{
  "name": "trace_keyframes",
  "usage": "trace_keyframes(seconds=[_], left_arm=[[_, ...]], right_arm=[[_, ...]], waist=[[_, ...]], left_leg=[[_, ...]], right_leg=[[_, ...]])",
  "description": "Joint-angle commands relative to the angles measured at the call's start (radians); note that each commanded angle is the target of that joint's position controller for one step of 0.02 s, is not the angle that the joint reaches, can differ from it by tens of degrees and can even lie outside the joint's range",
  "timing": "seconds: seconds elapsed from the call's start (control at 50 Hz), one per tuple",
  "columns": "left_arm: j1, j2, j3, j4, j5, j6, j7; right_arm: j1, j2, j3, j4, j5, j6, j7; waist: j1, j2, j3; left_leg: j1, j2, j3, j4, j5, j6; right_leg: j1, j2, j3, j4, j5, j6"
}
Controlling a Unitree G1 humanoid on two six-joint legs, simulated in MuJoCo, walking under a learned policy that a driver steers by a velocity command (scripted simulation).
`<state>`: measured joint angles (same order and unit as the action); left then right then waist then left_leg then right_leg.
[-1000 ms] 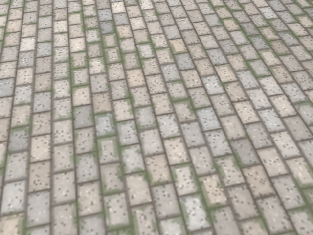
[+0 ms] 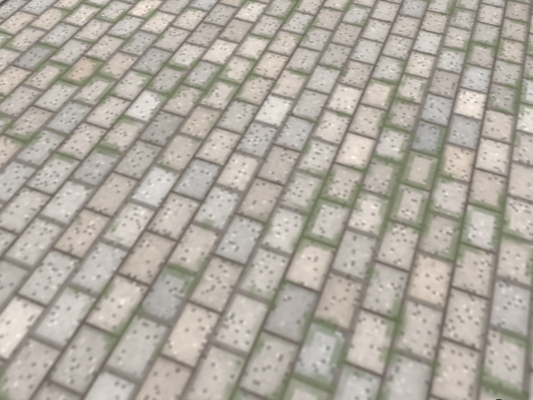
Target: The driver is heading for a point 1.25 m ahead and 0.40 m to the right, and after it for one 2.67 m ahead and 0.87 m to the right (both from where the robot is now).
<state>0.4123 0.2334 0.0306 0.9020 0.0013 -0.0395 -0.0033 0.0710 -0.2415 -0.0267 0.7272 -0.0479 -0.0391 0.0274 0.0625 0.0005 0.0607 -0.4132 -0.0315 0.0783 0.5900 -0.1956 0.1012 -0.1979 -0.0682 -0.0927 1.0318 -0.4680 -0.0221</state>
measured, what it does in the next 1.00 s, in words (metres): walks ahead, turning right: right foot, then left foot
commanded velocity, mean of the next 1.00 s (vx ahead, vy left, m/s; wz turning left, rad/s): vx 0.50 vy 0.00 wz -0.45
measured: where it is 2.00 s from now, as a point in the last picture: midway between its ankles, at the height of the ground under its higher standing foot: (416, 240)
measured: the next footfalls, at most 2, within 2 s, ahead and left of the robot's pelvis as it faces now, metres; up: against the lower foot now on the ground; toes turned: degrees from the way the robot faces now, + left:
right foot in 0.48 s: +0.38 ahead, -0.12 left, +0.00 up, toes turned -18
left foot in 0.98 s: +0.73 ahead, -0.08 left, +0.00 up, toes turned -34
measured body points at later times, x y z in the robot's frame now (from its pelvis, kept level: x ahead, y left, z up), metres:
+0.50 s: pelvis +0.26 -0.04 -0.01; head +0.29 -0.05 +0.44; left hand +0.49 +0.15 -0.12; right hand +0.18 -0.28 -0.16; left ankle +0.08 +0.07 -0.70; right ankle +0.35 -0.11 -0.73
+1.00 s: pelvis +0.54 -0.10 +0.00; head +0.57 -0.11 +0.44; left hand +0.67 +0.17 -0.13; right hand +0.61 -0.41 -0.08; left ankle +0.70 -0.06 -0.73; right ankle +0.35 -0.11 -0.72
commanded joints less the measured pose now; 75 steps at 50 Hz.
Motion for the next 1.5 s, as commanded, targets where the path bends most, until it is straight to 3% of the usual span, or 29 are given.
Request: trace_keyframes(seconds=[0.02, 0.06, 0.12, 0.34, 0.42, 0.46, 0.48, 0.5, 0.52, 0.56, 0.6, 0.68, 0.88, 0.92, 0.96, 0.98, 1.0, 1.02, 1.04, 1.06, 1.08, 1.12, 1.16, 1.32, 1.38, 1.42, 1.46, 1.48, 1.5], left_arm=[[-0.057, 0.116, 0.027, -0.093, -0.011, -0.024, -0.005], [0.017, 0.098, 0.03, -0.046, 0.02, 0.006, -0.013], [-0.004, 0.071, 0.035, -0.041, 0.022, 0.029, -0.032], [-0.362, 0.032, 0.011, -0.159, 0.032, 0.022, -0.058], [-0.309, 0.056, 0.021, -0.162, 0.034, 0.024, -0.051], [-0.137, 0.098, 0.044, -0.117, 0.038, 0.016, -0.04], [0.016, 0.146, 0.068, -0.073, 0.049, 0.008, -0.028], [0.061, 0.27, 0.105, -0.07, 0.051, 0.013, -0.011], [0.026, 0.309, 0.112, -0.085, 0.017, 0.02, -0.016], [-0.06, 0.218, 0.092, -0.077, 0.0, 0.024, -0.005], [-0.137, 0.15, 0.071, -0.085, -0.003, 0.014, 0.003], [-0.108, 0.178, 0.074, -0.083, -0.004, -0.018, -0.002], [0.044, 0.204, 0.082, -0.079, 0.012, -0.009, 0.008], [0.011, 0.219, 0.086, -0.095, 0.017, -0.01, 0.015], [-0.052, 0.239, 0.089, -0.115, 0.019, -0.016, 0.013], [-0.06, 0.222, 0.083, -0.112, 0.011, -0.024, 0.004], [-0.039, 0.141, 0.058, -0.138, 0.003, -0.034, -0.003], [0.09, 0.081, 0.046, -0.162, -0.017, -0.032, -0.005], [0.09, 0.152, 0.05, -0.117, 0.017, -0.017, 0.005], [0.027, 0.156, 0.051, -0.111, 0.024, -0.014, -0.003], [-0.027, 0.14, 0.046, -0.12, 0.026, -0.014, -0.01], [-0.054, 0.125, 0.041, -0.128, 0.039, -0.001, -0.025], [-0.058, 0.117, 0.037, -0.129, 0.041, 0.009, -0.03], [-0.352, 0.061, -0.007, -0.215, 0.036, 0.003, -0.05], [-0.41, 0.074, -0.009, -0.233, 0.03, -0.004, -0.043], [-0.396, 0.088, -0.005, -0.234, 0.03, -0.012, -0.033], [-0.242, 0.11, 0.01, -0.183, 0.041, -0.028, -0.018], [-0.089, 0.16, 0.029, -0.136, 0.058, -0.041, -0.004], [0.053, 0.26, 0.052, -0.131, 0.079, -0.047, 0.011]], right_arm=[[0.248, -0.149, -0.05, 0.05, 0.019, -0.015, -0.028], [0.185, -0.086, -0.029, 0.055, 0.028, -0.031, -0.028], [0.213, -0.095, -0.032, 0.083, 0.033, -0.06, -0.029], [0.356, -0.1, -0.029, 0.18, 0.029, -0.062, -0.053], [0.347, -0.148, -0.037, 0.196, 0.022, -0.046, -0.067], [0.327, -0.179, -0.046, 0.188, 0.018, -0.029, -0.069], [0.299, -0.185, -0.047, 0.171, 0.024, -0.026, -0.063], [0.323, -0.086, -0.026, 0.114, 0.038, -0.034, -0.048], [0.273, -0.111, -0.034, 0.063, 0.034, -0.045, -0.036], [0.18, -0.115, -0.026, 0.039, 0.035, -0.068, -0.028], [0.209, -0.107, -0.027, 0.052, 0.012, -0.049, -0.03], [0.195, -0.078, -0.02, 0.033, -0.003, 0.003, -0.017], [-0.135, -0.093, -0.005, -0.09, 0.019, -0.013, -0.006], [-0.097, -0.116, -0.01, -0.091, 0.022, -0.022, -0.008], [0.063, -0.155, -0.026, -0.046, 0.024, -0.034, -0.02], [0.199, -0.183, -0.039, -0.009, 0.015, -0.047, -0.031], [0.359, -0.253, -0.054, -0.002, -0.008, -0.054, -0.048], [0.332, -0.339, -0.075, -0.001, -0.016, -0.041, -0.049], [0.27, -0.247, -0.064, -0.006, 0.003, -0.03, -0.039], [0.21, -0.158, -0.044, -0.016, 0.013, -0.029, -0.032], [0.182, -0.119, -0.033, -0.007, 0.012, -0.032, -0.027], [0.195, -0.105, -0.026, 0.024, 0.016, -0.044, -0.028], [0.24, -0.115, -0.029, 0.055, 0.027, -0.065, -0.02], [0.319, -0.131, -0.036, 0.129, 0.038, -0.063, -0.012], [0.377, -0.152, -0.042, 0.161, 0.038, -0.056, -0.012], [0.378, -0.172, -0.047, 0.172, 0.035, -0.048, -0.015], [0.361, -0.178, -0.048, 0.179, 0.041, -0.04, -0.018], [0.362, -0.147, -0.039, 0.171, 0.045, -0.042, -0.017], [0.372, -0.059, -0.016, 0.119, 0.06, -0.045, -0.015]], waist=[[-0.111, 0.036, -0.117], [-0.05, 0.083, -0.069], [-0.033, 0.076, -0.044], [-0.109, 0.053, 0.06], [-0.063, 0.09, -0.005], [0.016, 0.096, -0.111], [0.098, 0.042, -0.187], [0.072, -0.155, -0.273], [0.047, -0.166, -0.337], [0.006, -0.002, -0.102], [-0.075, 0.038, -0.027], [-0.093, -0.008, -0.056], [0.034, -0.072, -0.03], [0.001, -0.083, -0.035], [-0.08, -0.08, -0.085], [-0.15, -0.018, -0.157], [-0.199, 0.097, -0.31], [-0.105, 0.347, -0.355], [-0.082, 0.183, -0.249], [-0.08, 0.064, -0.137], [-0.076, 0.027, -0.08], [-0.061, 0.103, -0.055], [-0.054, 0.112, -0.072], [-0.097, 0.098, -0.009], [-0.114, 0.095, -0.004], [-0.097, 0.091, -0.005], [-0.017, 0.049, -0.066], [0.04, -0.007, -0.169], [0.08, -0.172, -0.318]], left_leg=[[0.449, 0.337, -0.344, -0.304, 0.285, 0.122], [0.309, 0.272, -0.214, -0.368, 0.283, 0.062], [0.283, 0.254, -0.135, -0.435, 0.294, 0.056], [0.459, 0.266, 0.085, -0.436, 0.483, 0.026], [0.553, 0.285, 0.148, -0.226, 0.979, 0.0], [0.515, 0.289, 0.157, 0.072, 1.033, 0.004], [0.365, 0.262, 0.168, 0.331, 0.815, -0.018], [-0.004, 0.125, 0.172, 0.708, 0.111, -0.068], [-0.252, -0.033, -0.043, 0.909, -0.337, -0.088], [-0.322, 0.091, -0.124, 0.792, -0.152, -0.08], [-0.205, 0.136, -0.12, 0.638, -0.118, -0.103], [-0.155, 0.138, -0.085, 0.492, -0.063, -0.151], [-0.222, 0.07, -0.089, 0.055, 0.151, -0.151], [-0.12, 0.055, -0.109, -0.018, 0.109, -0.128], [0.125, 0.012, -0.096, -0.081, 0.035, -0.096], [0.306, 0.04, -0.108, -0.143, 0.053, -0.066], [0.522, 0.268, -0.34, -0.181, -0.169, -0.013], [0.666, 0.467, -0.826, -0.326, -0.241, 0.102], [0.566, 0.447, -0.853, -0.333, -0.355, 0.116], [0.442, 0.396, -0.688, -0.342, -0.327, 0.101], [0.359, 0.341, -0.549, -0.358, -0.191, 0.083], [0.294, 0.265, -0.379, -0.38, 0.018, 0.056], [0.298, 0.256, -0.315, -0.382, 0.19, 0.07], [0.284, 0.211, -0.137, -0.459, 0.249, 0.076], [0.312, 0.235, -0.158, -0.415, 0.321, 0.069], [0.341, 0.257, -0.189, -0.361, 0.381, 0.064], [0.321, 0.219, -0.166, -0.172, 0.508, 0.037], [0.222, 0.16, -0.128, 0.028, 0.425, 0.016], [-0.015, 0.061, -0.06, 0.349, 0.029, -0.021]], right_leg=[[-0.426, -0.021, 0.143, 0.179, 0.108, -0.04], [-0.323, -0.034, 0.138, 0.108, 0.158, -0.024], [-0.35, -0.023, 0.132, 0.091, 0.243, -0.013], [-0.476, 0.003, 0.001, -0.331, 0.467, -0.042], [-0.327, 0.101, -0.078, -0.391, 0.296, -0.121], [-0.118, 0.162, -0.071, -0.439, 0.207, -0.177], [0.111, 0.133, 0.016, -0.534, 0.22, -0.223], [0.395, -0.15, 0.441, -0.57, 0.183, -0.342], [0.494, -0.28, 0.872, -0.719, 0.276, -0.45], [0.266, -0.225, 0.599, -0.765, 0.349, -0.366], [0.076, -0.117, 0.436, -0.794, 0.514, -0.287], [-0.003, -0.039, 0.338, -0.812, 0.635, -0.271], [0.172, -0.042, 0.425, -0.732, 0.67, -0.208], [0.163, -0.058, 0.461, -0.691, 0.691, -0.179], [0.095, -0.034, 0.468, -0.568, 0.791, -0.139], [0.052, 0.029, 0.408, -0.384, 0.784, -0.115], [-0.051, 0.091, 0.318, -0.102, 0.54, -0.09], [-0.346, 0.245, 0.218, 0.116, -0.079, -0.061], [-0.428, 0.152, 0.237, 0.211, -0.033, -0.072], [-0.416, 0.118, 0.233, 0.2, 0.069, -0.068], [-0.398, 0.093, 0.223, 0.155, 0.119, -0.061], [-0.359, 0.066, 0.21, 0.092, 0.144, -0.042], [-0.352, 0.076, 0.202, 0.071, 0.155, -0.031], [-0.367, 0.012, 0.067, -0.312, 0.377, 0.011], [-0.298, 0.029, 0.04, -0.411, 0.366, -0.003], [-0.248, 0.045, 0.04, -0.456, 0.318, -0.02], [-0.03, 0.081, 0.036, -0.574, 0.319, -0.046], [0.196, 0.014, 0.109, -0.592, 0.298, -0.076], [0.455, -0.284, 0.444, -0.647, 0.154, -0.137]])
Velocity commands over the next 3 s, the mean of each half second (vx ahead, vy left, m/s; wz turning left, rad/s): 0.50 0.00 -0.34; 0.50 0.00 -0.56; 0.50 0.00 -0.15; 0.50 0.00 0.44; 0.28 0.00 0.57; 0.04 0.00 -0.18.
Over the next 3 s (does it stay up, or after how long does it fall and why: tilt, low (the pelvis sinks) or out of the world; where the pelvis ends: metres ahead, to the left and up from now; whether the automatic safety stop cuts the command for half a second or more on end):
stays up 1.19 -0.42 0.01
